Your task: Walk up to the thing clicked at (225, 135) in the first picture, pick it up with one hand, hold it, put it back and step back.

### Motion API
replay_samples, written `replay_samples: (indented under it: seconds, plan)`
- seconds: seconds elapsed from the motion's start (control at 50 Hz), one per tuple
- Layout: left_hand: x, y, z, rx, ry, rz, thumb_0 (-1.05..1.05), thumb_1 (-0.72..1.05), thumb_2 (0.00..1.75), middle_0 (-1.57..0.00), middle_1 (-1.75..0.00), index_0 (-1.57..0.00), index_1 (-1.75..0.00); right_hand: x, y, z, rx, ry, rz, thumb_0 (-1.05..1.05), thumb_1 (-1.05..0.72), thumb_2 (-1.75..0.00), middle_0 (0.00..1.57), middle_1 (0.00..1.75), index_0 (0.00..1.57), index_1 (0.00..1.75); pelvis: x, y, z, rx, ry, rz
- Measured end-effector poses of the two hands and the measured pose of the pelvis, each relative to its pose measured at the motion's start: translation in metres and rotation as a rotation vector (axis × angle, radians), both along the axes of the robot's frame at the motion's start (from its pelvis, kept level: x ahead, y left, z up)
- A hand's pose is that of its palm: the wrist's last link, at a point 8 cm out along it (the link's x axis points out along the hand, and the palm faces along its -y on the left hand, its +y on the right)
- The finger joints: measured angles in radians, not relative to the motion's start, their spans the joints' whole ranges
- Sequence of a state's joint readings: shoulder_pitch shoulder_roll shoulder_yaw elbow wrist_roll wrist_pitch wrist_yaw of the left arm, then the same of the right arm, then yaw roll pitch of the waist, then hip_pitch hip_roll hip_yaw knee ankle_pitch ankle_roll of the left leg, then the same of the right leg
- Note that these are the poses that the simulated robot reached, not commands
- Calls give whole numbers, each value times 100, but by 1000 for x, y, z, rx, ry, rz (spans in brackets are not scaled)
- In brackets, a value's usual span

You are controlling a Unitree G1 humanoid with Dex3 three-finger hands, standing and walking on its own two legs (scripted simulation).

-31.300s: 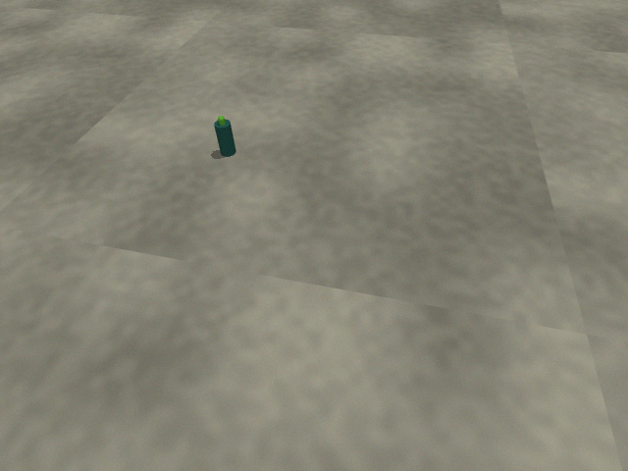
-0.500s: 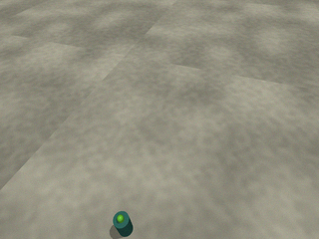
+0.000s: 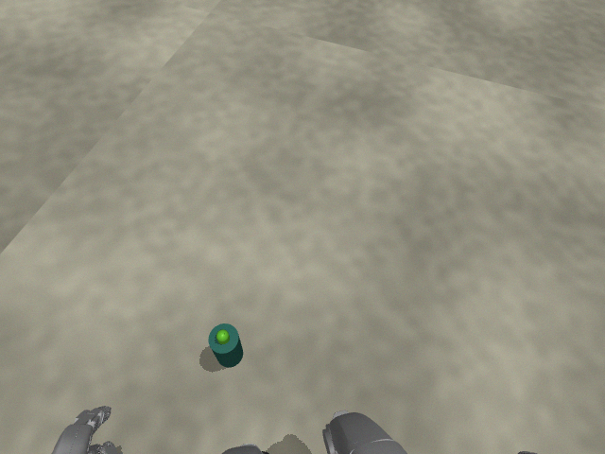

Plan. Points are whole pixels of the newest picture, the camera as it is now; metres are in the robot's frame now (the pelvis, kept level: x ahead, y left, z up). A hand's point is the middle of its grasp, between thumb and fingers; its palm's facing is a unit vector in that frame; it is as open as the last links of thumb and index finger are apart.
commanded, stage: step back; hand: left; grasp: from the side
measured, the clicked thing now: (226, 344) +0.43 +0.18 -0.66
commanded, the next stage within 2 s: none
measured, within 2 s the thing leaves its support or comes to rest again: neither
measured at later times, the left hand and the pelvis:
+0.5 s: hand out of the picture +0.01 +0.24 -0.14, palm faces -0.03 -0.92 -0.40, open 7.4 cm; pelvis -0.11 -0.01 +0.00, yaw -1 degrees
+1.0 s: hand out of the picture -0.17 +0.26 -0.16, palm faces -0.07 -0.92 -0.39, open 7.4 cm; pelvis -0.27 -0.02 -0.01, yaw -5 degrees
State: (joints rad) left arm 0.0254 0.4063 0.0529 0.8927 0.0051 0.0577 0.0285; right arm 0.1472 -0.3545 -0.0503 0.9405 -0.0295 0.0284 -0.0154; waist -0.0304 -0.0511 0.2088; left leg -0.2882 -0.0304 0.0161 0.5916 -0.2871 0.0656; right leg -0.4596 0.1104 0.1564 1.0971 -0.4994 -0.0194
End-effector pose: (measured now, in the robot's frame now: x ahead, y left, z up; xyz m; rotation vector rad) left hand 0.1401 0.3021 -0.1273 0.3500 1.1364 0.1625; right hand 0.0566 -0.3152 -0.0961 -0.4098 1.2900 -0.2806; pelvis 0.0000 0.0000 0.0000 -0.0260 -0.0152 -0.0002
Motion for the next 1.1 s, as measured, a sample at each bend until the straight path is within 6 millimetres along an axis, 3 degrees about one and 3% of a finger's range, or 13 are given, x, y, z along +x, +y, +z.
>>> replay_samples:
  seconds: [0.14, 0.28, 0.36, 0.46, 0.62, 0.74, 0.86, 0.98, 1.1]
  plan:
    - [-38, -5, 0, 8, 47, -30, 1, 91, 90, -20, -30, -20, -30, -14, 7, -11, 33, -93, -12, 1, -90, -90, 20, 30, 20, 30, -24, 1, -5, 16, -19, -41]
    - [-82, -16, 9, 42, 40, -36, 1, 91, 90, -20, -30, -20, -30, -36, -7, -31, 82, -139, -20, 1, -90, -90, 20, 30, 21, 30, -57, -13, -14, 2, -38, -63]
    - [-109, -19, 21, 44, 24, -11, 1, 91, 90, -20, -30, -20, -30, -51, -11, -25, 90, -127, -14, 1, -90, -90, 20, 30, 20, 30, -74, -18, -6, 37, -37, -59]
    - [-128, -17, 31, 49, -24, 8, 1, 90, 90, -20, -30, -20, -30, -78, -16, -18, 65, -96, 25, 1, -90, -90, 20, 30, 20, 30, -98, -16, -1, 45, -15, -35]
    - [-162, 0, 11, 10, -87, 9, 1, 90, 90, -20, -30, -20, -30, -124, -5, -14, 7, -66, 74, 1, -90, -90, 20, 30, 20, 30, -150, -1, -13, 44, -29, 18]
    - [-207, 6, 9, -15, -32, 41, 1, 91, 90, -20, -30, -20, -30, -159, 10, 5, 12, -85, 82, 1, -90, -90, 20, 30, 20, 30, -181, 4, 0, -1, -28, 9]
    - [-257, 10, 7, 5, 13, 38, 1, 91, 90, -20, -30, -20, -30, -178, 8, 12, 2, -157, 80, 1, -90, -90, 20, 30, 21, 30, -217, 0, 1, -6, -23, -31]
    - [-305, -1, 3, 34, 54, 2, 1, 91, 90, -20, -30, -20, -30, -209, -11, 1, 12, -227, 77, 1, -90, -90, 20, 30, 21, 30, -263, -14, -11, 4, -29, -75]
    - [-362, -22, 14, 43, 53, 1, 1, 91, 90, -20, -30, -20, -30, -263, -33, -15, 38, -197, 26, 1, -90, -90, 20, 30, 20, 30, -308, -28, -12, 20, -42, -65]
